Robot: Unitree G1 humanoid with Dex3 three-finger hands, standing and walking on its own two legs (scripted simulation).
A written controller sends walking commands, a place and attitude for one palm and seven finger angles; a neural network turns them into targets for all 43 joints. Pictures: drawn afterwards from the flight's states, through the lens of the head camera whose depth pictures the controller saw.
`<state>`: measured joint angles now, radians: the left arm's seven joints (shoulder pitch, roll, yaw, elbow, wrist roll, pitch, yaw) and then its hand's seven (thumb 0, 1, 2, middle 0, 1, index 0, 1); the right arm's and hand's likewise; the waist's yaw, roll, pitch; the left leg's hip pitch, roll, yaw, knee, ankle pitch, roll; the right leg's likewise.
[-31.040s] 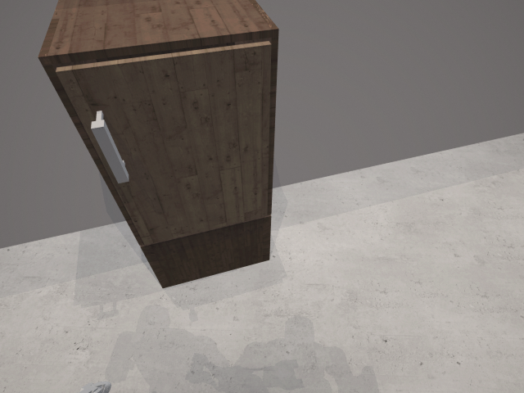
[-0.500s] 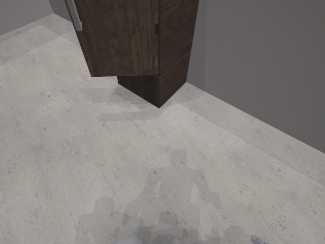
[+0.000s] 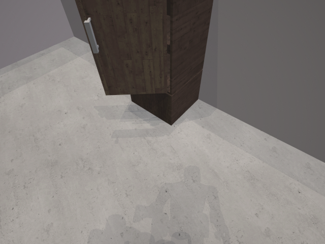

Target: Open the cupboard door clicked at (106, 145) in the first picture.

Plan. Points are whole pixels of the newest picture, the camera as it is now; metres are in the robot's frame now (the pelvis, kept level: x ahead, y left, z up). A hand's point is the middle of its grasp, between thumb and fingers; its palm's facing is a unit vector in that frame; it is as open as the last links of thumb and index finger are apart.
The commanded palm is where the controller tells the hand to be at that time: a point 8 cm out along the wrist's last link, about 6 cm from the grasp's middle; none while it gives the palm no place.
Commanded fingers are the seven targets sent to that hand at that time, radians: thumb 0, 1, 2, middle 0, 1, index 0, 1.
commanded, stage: take the last steps up to it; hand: left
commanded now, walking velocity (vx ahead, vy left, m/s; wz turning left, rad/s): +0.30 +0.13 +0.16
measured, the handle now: (92, 35) +1.03 +0.40 +0.01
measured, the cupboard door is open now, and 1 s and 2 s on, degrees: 42 42 42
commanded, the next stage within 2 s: come to a stop and stand still in 1.24 s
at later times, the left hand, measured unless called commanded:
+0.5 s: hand out of the picture +0.01 +0.19 -0.17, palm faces +0.25 -0.96 -0.15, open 7.4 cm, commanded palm none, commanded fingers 0.00 0.90 0.90 -0.20 -0.30 -0.20 -0.30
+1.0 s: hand (92, 152) +0.44 +0.29 -0.15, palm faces +0.00 -0.98 -0.19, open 7.4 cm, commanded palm none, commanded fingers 0.00 0.90 0.90 -0.20 -0.30 -0.20 -0.30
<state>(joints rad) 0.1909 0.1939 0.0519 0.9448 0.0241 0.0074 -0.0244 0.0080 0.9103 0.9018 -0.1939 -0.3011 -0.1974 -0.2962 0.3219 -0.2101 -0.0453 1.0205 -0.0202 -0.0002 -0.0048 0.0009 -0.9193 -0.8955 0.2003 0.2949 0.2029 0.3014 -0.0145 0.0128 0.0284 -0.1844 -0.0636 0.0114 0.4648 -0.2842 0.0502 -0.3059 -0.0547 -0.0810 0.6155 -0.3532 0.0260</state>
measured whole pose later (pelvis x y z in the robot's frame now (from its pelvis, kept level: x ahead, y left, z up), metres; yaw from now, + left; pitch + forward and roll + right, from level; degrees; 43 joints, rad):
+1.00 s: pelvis +0.32 +0.11 +0.00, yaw +1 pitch +1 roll +1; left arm 0.11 0.18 0.05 0.97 0.02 0.00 -0.02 0.00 0.91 0.90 -0.19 -0.30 -0.19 -0.30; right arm 0.41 -0.14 -0.03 1.11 -0.03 -0.06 -0.01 0.00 -0.91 -0.90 0.20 0.29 0.20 0.30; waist -0.04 -0.01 0.04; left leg -0.02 -0.02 0.23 0.32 -0.31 0.04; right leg -0.46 -0.09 -0.08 0.68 -0.21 -0.02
